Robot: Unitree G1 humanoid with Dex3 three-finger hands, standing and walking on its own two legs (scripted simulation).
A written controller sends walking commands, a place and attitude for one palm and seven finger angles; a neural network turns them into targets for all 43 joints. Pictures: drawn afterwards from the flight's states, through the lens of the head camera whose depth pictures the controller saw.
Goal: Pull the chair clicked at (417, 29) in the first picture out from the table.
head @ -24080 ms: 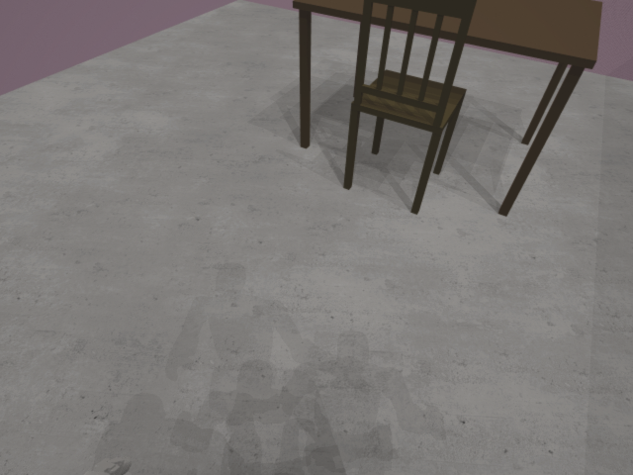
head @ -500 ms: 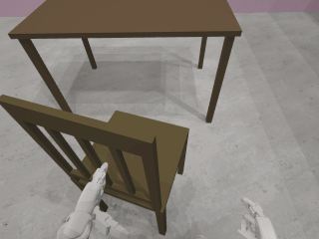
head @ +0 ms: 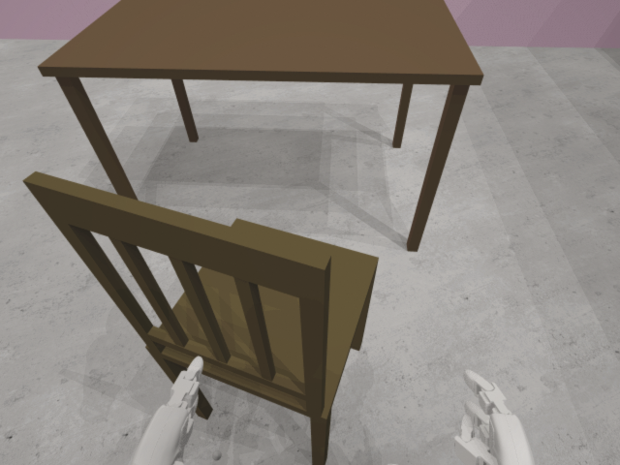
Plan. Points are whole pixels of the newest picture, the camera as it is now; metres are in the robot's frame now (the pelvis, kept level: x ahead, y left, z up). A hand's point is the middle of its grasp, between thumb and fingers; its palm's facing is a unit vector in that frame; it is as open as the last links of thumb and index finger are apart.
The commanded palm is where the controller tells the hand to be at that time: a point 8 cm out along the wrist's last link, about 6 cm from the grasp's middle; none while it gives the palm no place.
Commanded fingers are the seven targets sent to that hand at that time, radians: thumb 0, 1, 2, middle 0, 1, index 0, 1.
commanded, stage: draw the hand back to the body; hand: left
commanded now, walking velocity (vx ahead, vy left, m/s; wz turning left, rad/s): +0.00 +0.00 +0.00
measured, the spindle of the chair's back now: (205, 315) +0.34 +0.17 -0.02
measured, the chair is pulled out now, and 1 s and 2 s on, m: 0.53 0.53 0.53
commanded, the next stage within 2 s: step back with the hand held close in 1.56 s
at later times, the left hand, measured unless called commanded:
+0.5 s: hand (157, 419) +0.16 +0.15 +0.11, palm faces +0.02 -0.99 -0.11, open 17.4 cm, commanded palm +0.13 +0.22 +0.12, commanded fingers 0.00 -0.30 0.32 -0.04 -0.05 -0.04 -0.05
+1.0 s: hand (49, 351) +0.18 +0.22 +0.19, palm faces +0.41 -0.80 -0.44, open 12.0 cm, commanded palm +0.14 +0.27 +0.20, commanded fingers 0.00 0.61 0.76 -0.16 -0.24 -0.16 -0.24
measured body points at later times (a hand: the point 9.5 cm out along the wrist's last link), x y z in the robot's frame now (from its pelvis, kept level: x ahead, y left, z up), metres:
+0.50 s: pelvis -0.02 -0.01 +0.00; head -0.01 -0.03 +0.45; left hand +0.15 +0.21 +0.11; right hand +0.16 -0.24 -0.07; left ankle -0.06 +0.11 -0.68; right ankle +0.05 -0.14 -0.68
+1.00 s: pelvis +0.00 -0.02 +0.04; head -0.02 -0.05 +0.49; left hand +0.16 +0.26 +0.21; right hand +0.18 -0.24 -0.05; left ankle -0.06 +0.11 -0.68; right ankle +0.05 -0.14 -0.68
